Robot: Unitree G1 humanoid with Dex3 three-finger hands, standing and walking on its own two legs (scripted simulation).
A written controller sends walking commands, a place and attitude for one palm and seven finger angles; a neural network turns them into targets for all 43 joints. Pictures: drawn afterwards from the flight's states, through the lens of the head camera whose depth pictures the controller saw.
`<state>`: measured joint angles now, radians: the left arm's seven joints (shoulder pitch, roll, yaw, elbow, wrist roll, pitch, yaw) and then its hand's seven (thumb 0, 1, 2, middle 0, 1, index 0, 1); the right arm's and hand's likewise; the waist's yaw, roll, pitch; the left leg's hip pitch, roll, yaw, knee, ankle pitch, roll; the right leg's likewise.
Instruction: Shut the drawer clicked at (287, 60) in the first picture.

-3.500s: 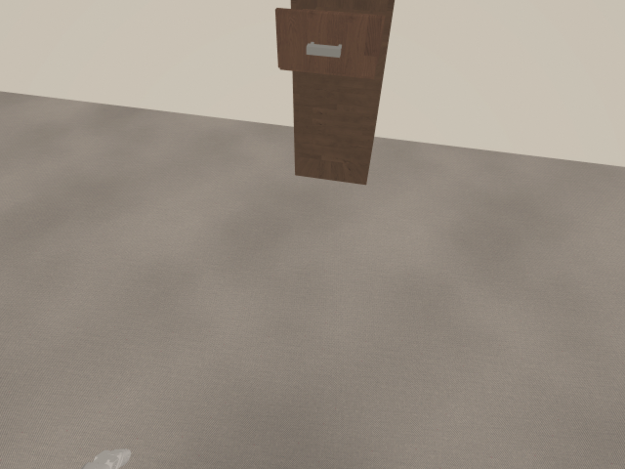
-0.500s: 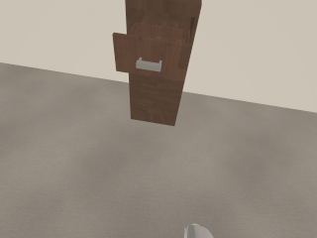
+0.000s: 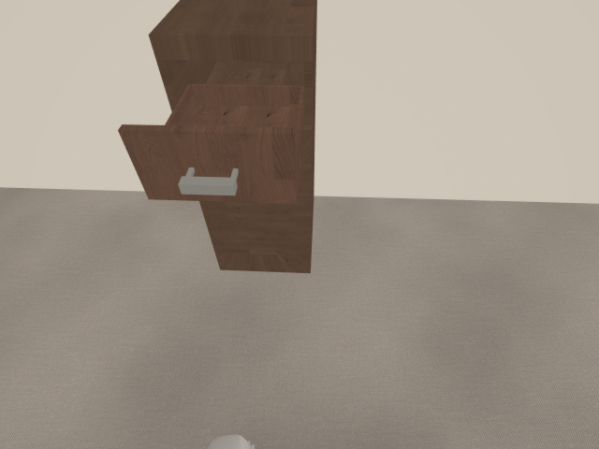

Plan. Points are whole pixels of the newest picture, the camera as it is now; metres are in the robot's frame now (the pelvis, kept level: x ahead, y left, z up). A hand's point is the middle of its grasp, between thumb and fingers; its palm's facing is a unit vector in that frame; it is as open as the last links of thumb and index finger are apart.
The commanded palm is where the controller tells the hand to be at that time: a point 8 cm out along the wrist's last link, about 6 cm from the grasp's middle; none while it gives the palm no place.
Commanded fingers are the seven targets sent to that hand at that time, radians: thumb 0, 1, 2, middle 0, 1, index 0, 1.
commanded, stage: take the last steps up to it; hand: left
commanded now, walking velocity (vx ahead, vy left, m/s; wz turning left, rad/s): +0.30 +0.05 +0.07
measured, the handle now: (210, 179) +0.60 +0.20 +0.01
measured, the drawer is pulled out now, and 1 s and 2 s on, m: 0.30 0.30 0.30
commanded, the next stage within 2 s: come to a stop and stand still in 0.76 s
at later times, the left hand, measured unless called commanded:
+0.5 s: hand out of the picture +0.13 +0.24 -0.18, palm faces +0.08 -0.98 -0.16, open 7.4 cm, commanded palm none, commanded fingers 0.00 0.90 0.90 -0.20 -0.30 -0.20 -0.30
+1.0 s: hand (203, 352) +0.32 +0.19 -0.17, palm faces +0.07 -0.97 -0.23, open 7.1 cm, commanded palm none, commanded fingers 0.00 0.90 0.90 -0.20 -0.30 -0.20 -0.30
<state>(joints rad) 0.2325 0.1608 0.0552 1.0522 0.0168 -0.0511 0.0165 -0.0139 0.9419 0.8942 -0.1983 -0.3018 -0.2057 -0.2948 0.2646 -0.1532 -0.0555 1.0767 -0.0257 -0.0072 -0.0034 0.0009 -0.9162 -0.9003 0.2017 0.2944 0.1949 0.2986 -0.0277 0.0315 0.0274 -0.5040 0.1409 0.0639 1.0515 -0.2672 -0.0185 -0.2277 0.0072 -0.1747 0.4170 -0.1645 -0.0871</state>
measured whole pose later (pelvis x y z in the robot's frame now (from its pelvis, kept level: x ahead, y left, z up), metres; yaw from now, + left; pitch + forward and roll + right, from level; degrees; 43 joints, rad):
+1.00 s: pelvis +0.26 +0.01 +0.00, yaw +1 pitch -1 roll +0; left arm 0.21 0.15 0.04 1.05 0.02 -0.03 0.04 -0.02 0.95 0.89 -0.20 -0.30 -0.21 -0.29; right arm 0.24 -0.17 -0.05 1.08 -0.01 0.01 -0.03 0.00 -0.92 -0.90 0.20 0.29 0.19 0.30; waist -0.01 0.03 0.05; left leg -0.41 0.09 0.07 0.85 -0.35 -0.04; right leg -0.22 -0.02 -0.17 0.45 -0.20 -0.05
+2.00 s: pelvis +0.21 +0.03 +0.00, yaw +1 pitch -1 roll +0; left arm 0.31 0.11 0.03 1.14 0.01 0.01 0.04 0.00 0.90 0.89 -0.20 -0.30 -0.21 -0.30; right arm 0.26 -0.17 -0.03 1.13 -0.01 0.00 -0.03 0.00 -0.91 -0.90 0.20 0.29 0.19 0.30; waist 0.02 -0.01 0.06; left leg -0.18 0.04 0.07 0.47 -0.26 -0.01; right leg -0.15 -0.06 -0.08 0.50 -0.33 0.02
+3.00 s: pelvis +0.18 +0.03 +0.00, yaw +0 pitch -2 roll +0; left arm 0.32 0.11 0.00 1.16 0.01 0.00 0.04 0.00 0.91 0.89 -0.20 -0.30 -0.20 -0.29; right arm 0.28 -0.12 -0.01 1.16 0.00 0.00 -0.03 0.00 -0.91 -0.90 0.20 0.29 0.20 0.30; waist 0.00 -0.01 0.04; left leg -0.16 0.03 0.09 0.39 -0.19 0.00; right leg -0.13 -0.05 -0.06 0.40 -0.23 0.02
